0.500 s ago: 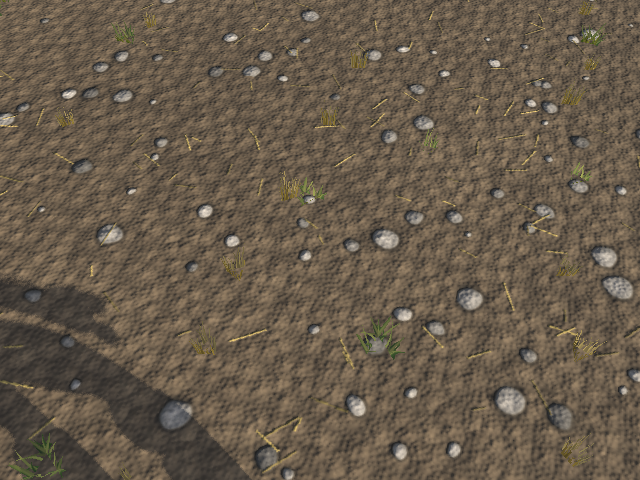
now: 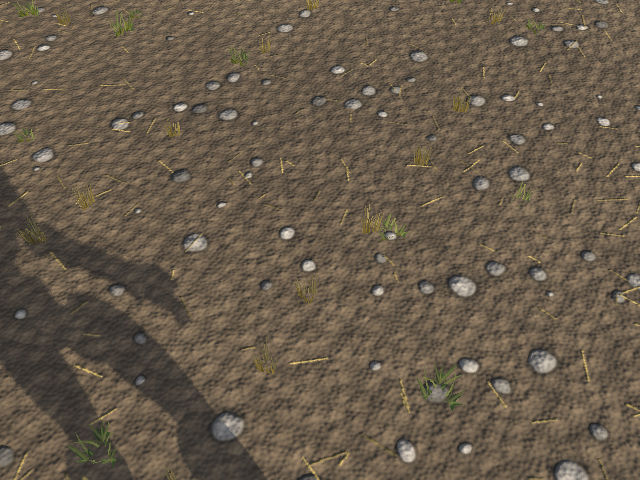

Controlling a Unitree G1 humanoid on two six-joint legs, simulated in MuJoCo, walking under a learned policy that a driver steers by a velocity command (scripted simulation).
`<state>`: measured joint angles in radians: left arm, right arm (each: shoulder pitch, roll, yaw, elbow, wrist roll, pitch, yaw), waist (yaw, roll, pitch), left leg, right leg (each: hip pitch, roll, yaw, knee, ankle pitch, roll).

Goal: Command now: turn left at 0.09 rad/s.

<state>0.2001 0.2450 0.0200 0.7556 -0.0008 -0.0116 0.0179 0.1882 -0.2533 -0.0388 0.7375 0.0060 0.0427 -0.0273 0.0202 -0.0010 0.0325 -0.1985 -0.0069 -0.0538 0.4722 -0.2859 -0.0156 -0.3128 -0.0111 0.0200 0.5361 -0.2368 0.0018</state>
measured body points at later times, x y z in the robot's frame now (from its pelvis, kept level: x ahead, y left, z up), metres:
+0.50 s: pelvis +0.00 +0.01 +0.00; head +0.01 +0.02 +0.45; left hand +0.08 +0.28 -0.13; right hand +0.09 -0.23 -0.13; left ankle -0.02 +0.14 -0.73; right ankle +0.03 -0.12 -0.73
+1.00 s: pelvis +0.00 +0.01 +0.00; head +0.01 +0.01 +0.45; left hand +0.05 +0.26 -0.15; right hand +0.02 -0.24 -0.15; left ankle -0.02 +0.14 -0.73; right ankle +0.03 -0.12 -0.73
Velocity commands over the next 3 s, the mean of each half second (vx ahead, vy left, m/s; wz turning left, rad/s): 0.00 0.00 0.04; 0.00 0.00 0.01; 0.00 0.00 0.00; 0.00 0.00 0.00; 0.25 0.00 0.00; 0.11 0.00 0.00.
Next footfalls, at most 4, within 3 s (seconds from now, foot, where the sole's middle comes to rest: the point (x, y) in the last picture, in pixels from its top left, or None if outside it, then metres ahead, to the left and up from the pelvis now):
2.68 left None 0.38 0.09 -0.77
3.00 right None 0.31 -0.13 -0.77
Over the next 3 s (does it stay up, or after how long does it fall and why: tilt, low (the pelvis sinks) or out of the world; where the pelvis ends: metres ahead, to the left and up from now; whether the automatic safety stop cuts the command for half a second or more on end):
stays up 0.26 0.01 0.00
